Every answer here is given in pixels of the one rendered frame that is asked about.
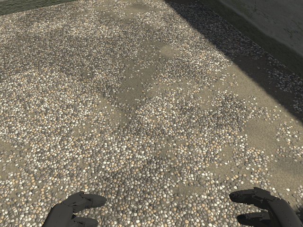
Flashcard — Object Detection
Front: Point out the right robot hand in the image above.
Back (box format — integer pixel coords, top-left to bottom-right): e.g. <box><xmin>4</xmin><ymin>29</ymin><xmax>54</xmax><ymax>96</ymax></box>
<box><xmin>229</xmin><ymin>186</ymin><xmax>303</xmax><ymax>227</ymax></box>

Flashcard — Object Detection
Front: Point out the left robot hand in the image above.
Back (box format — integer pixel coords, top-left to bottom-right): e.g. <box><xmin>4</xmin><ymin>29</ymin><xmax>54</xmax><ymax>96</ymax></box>
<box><xmin>42</xmin><ymin>191</ymin><xmax>107</xmax><ymax>227</ymax></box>

